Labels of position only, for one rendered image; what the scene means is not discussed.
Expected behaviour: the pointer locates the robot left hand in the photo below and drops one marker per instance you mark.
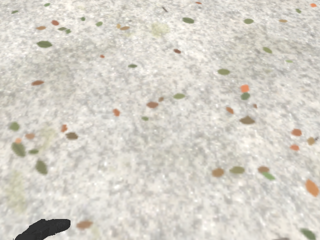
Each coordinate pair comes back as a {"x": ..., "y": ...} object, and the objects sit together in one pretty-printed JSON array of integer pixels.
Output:
[{"x": 44, "y": 228}]

